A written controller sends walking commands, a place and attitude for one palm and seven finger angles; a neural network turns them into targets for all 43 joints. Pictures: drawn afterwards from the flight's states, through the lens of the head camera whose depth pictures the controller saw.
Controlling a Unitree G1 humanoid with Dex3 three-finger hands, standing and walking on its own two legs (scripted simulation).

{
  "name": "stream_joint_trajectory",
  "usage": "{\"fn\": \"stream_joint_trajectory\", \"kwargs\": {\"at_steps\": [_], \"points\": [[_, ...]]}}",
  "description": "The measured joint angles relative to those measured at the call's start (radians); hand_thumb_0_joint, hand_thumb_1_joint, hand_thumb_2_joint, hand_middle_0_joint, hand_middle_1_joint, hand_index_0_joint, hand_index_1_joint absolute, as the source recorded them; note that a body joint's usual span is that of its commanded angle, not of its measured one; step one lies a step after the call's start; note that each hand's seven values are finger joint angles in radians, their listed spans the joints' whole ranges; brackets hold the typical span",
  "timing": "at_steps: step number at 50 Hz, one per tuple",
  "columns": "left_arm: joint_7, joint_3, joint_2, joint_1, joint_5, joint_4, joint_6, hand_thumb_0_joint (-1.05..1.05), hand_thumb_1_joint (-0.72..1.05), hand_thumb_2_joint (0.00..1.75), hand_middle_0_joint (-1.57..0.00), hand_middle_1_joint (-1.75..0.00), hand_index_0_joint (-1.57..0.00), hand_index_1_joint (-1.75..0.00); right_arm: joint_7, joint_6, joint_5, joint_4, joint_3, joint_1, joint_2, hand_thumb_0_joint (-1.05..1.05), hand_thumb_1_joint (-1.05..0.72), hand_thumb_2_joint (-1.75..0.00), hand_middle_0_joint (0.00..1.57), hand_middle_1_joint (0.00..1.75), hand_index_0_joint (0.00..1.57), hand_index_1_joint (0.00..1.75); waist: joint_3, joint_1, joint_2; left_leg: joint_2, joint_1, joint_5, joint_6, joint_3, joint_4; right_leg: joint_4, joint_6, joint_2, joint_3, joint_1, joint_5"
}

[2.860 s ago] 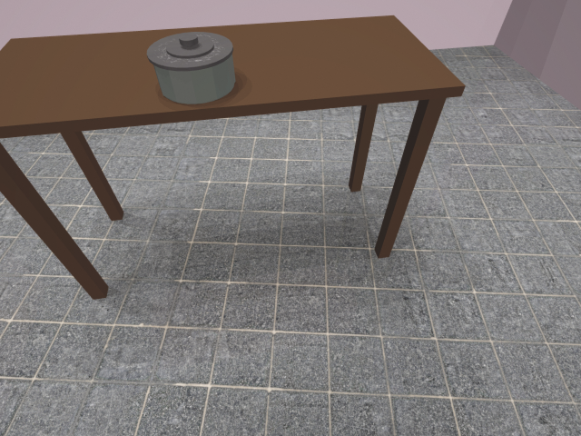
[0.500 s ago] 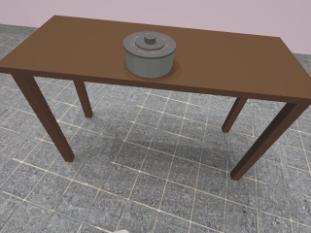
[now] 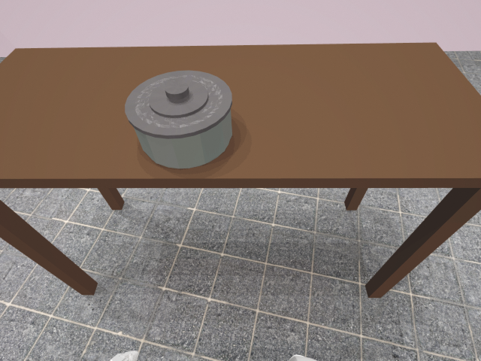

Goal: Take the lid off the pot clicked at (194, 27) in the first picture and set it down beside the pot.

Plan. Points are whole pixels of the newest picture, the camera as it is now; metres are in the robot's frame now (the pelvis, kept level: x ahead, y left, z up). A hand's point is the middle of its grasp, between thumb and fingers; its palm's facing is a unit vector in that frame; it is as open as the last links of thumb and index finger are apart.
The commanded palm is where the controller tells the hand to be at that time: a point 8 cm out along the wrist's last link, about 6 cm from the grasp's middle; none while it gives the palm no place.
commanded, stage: come to a stop and stand still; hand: left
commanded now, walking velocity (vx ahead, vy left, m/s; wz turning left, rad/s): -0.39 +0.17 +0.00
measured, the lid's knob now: (177, 90) +0.55 +0.13 +0.16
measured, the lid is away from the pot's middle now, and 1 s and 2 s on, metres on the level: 0.00 0.00 0.00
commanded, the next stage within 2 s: look again from close up in 1.06 s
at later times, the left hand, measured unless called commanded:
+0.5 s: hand out of the picture +0.10 +0.24 -0.16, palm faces +0.06 -0.97 -0.24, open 7.3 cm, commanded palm none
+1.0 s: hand out of the picture +0.02 +0.15 -0.16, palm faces +0.01 -0.99 -0.16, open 7.4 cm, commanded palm none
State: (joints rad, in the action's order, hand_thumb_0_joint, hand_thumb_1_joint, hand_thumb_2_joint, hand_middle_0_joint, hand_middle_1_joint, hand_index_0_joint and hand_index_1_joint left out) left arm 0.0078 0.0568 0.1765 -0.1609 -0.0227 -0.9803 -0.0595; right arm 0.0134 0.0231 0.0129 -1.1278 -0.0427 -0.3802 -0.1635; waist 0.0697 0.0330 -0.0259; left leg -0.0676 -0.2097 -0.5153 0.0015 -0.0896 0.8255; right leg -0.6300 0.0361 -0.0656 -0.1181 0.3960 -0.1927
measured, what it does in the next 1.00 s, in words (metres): steps on the spot: left foot, then right foot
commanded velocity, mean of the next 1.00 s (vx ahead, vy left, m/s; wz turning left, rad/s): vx -0.09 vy -0.02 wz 0.00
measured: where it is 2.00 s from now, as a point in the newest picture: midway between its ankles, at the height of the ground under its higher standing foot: outside the picture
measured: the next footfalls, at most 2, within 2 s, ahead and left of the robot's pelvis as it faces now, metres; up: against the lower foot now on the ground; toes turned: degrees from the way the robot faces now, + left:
left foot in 0.30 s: +0.14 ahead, +0.12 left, +0.00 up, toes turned +1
right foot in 0.72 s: +0.01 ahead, -0.13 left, +0.00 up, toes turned -1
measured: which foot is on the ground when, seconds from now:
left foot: up 0.00-0.28, down 0.30-1.00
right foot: down 0.00-0.32, up 0.34-0.70, down 0.72-1.00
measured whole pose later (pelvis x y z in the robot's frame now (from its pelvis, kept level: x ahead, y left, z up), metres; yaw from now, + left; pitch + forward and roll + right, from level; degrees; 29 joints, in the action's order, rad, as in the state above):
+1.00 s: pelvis +0.02 -0.02 +0.01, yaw -1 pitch -2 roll +0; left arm -0.03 0.00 0.13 -0.31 0.00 -1.11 0.02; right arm 0.02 -0.03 0.01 -1.16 -0.03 -0.31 -0.17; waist 0.02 0.03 0.00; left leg -0.05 -0.30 -0.13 -0.02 -0.03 0.46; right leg -0.47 0.01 0.01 -0.02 0.10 -0.34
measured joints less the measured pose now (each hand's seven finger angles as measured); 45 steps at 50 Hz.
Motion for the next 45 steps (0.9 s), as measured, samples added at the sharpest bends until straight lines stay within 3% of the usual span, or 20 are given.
{"fn": "stream_joint_trajectory", "kwargs": {"at_steps": [2,4,10,14,15,17,19,22,24,27,32,36,40,45], "points": [[-0.011,-0.009,-0.019,-0.003,0.004,-0.003,0.000,0.00,0.91,0.90,-0.20,-0.30,-0.20,-0.29,0.003,-0.016,-0.001,-0.003,-0.002,0.027,-0.009,0.00,-0.92,-0.90,0.20,0.30,0.20,0.30,0.003,-0.004,-0.019,0.000,-0.101,0.006,0.001,0.030,0.190,0.014,0.002,0.016,-0.012,-0.033,-0.048],[-0.025,-0.017,-0.036,-0.013,0.004,-0.011,0.014,0.00,0.91,0.90,-0.20,-0.30,-0.20,-0.29,0.009,-0.024,-0.003,0.011,-0.001,0.059,-0.014,0.00,-0.91,-0.90,0.19,0.30,0.20,0.30,-0.002,-0.007,-0.021,0.001,-0.168,0.034,-0.012,0.034,0.224,0.062,-0.008,0.024,-0.012,-0.068,-0.042],[-0.047,-0.013,-0.019,-0.017,0.002,-0.011,0.059,-0.01,0.93,0.90,-0.20,-0.30,-0.20,-0.30,0.012,-0.048,-0.012,0.084,-0.004,0.161,-0.004,0.00,-0.91,-0.90,0.19,0.30,0.19,0.30,0.002,-0.026,0.005,0.023,-0.219,0.102,-0.046,0.030,0.015,0.101,-0.011,0.019,-0.003,-0.114,-0.049],[-0.048,-0.008,0.001,-0.024,0.004,-0.004,0.079,-0.01,0.92,0.90,-0.20,-0.30,-0.20,-0.30,0.009,-0.055,-0.010,0.123,-0.012,0.219,-0.012,0.00,-0.92,-0.90,0.19,0.30,0.19,0.30,0.016,-0.041,0.023,0.040,-0.167,0.205,-0.048,0.020,-0.148,0.054,-0.033,0.008,0.003,-0.119,-0.086],[-0.048,-0.006,0.006,-0.030,0.006,-0.001,0.085,-0.01,0.92,0.90,-0.20,-0.30,-0.20,-0.30,0.007,-0.052,-0.009,0.133,-0.012,0.226,-0.016,0.00,-0.92,-0.90,0.19,0.30,0.20,0.30,0.016,-0.042,0.024,0.036,-0.139,0.284,-0.037,0.016,-0.210,0.030,-0.041,0.010,0.002,-0.114,-0.102],[-0.052,0.001,0.027,-0.029,0.011,0.002,0.099,0.00,0.92,0.90,-0.20,-0.30,-0.20,-0.30,0.006,-0.047,-0.002,0.148,-0.009,0.243,-0.009,0.00,-0.92,-0.90,0.19,0.30,0.20,0.30,0.023,-0.047,0.055,0.049,-0.135,0.282,0.021,0.000,-0.207,-0.062,-0.050,0.002,0.029,-0.083,-0.197],[-0.059,0.005,0.040,-0.030,0.014,0.001,0.112,0.00,0.91,0.90,-0.20,-0.30,-0.20,-0.30,0.009,-0.045,0.003,0.167,0.003,0.256,-0.005,0.00,-0.92,-0.90,0.19,0.30,0.20,0.30,0.024,-0.048,0.061,0.045,-0.136,0.265,0.049,-0.003,-0.212,-0.244,-0.050,0.040,0.088,-0.028,-0.335],[-0.056,0.014,0.056,-0.037,0.014,-0.001,0.112,0.00,0.91,0.90,-0.20,-0.30,-0.20,-0.30,0.018,-0.041,0.006,0.185,0.015,0.267,0.003,0.00,-0.91,-0.90,0.20,0.30,0.20,0.30,0.020,-0.044,0.063,0.040,-0.122,0.298,0.051,0.001,-0.274,-0.458,-0.057,0.080,0.137,0.028,-0.324],[-0.052,0.016,0.064,-0.047,0.015,-0.002,0.111,0.00,0.91,0.90,-0.20,-0.30,-0.20,-0.30,0.022,-0.038,0.004,0.188,0.021,0.270,0.009,0.00,-0.91,-0.90,0.20,0.30,0.20,0.30,0.011,-0.046,0.069,0.042,-0.112,0.329,0.052,-0.002,-0.321,-0.500,-0.065,0.081,0.150,0.033,-0.291],[-0.045,0.014,0.065,-0.064,0.013,-0.004,0.117,0.00,0.91,0.90,-0.20,-0.30,-0.20,-0.29,0.023,-0.035,0.000,0.187,0.025,0.268,0.015,0.00,-0.91,-0.90,0.20,0.30,0.20,0.30,-0.002,-0.046,0.066,0.040,-0.102,0.365,0.051,-0.006,-0.375,-0.439,-0.073,0.066,0.152,-0.002,-0.278],[-0.036,-0.003,0.049,-0.085,0.012,-0.018,0.121,0.00,0.91,0.90,-0.20,-0.30,-0.20,-0.29,0.012,-0.038,0.002,0.164,0.022,0.251,0.016,0.00,-0.91,-0.90,0.20,0.30,0.20,0.30,-0.016,-0.030,0.044,0.035,-0.103,0.405,0.039,-0.005,-0.419,-0.170,-0.060,0.036,0.122,-0.115,-0.303],[-0.035,-0.018,0.036,-0.109,0.011,-0.024,0.095,0.00,0.91,0.90,-0.20,-0.30,-0.20,-0.29,0.002,-0.046,-0.004,0.128,0.012,0.215,0.013,0.00,-0.91,-0.90,0.20,0.30,0.20,0.30,-0.033,-0.027,0.052,0.050,-0.130,0.415,0.017,-0.013,-0.398,0.134,-0.030,0.021,0.119,-0.228,-0.165],[-0.036,-0.039,-0.006,-0.134,0.011,-0.064,0.083,0.00,0.91,0.90,-0.20,-0.30,-0.20,-0.29,-0.003,-0.064,-0.006,0.073,0.004,0.168,-0.014,0.00,-0.91,-0.90,0.20,0.30,0.20,0.30,-0.043,-0.018,0.006,0.038,-0.130,0.333,-0.008,0.024,-0.360,0.150,-0.040,0.044,0.106,-0.248,-0.130],[-0.038,-0.052,-0.031,-0.156,0.021,-0.104,0.072,0.00,0.91,0.90,-0.20,-0.30,-0.20,-0.30,0.001,-0.054,-0.006,0.009,0.013,0.107,-0.024,0.00,-0.92,-0.90,0.20,0.30,0.20,0.30,-0.048,-0.010,0.002,0.021,-0.092,0.421,-0.015,0.051,-0.380,0.161,-0.031,0.072,0.100,-0.288,-0.135]]}}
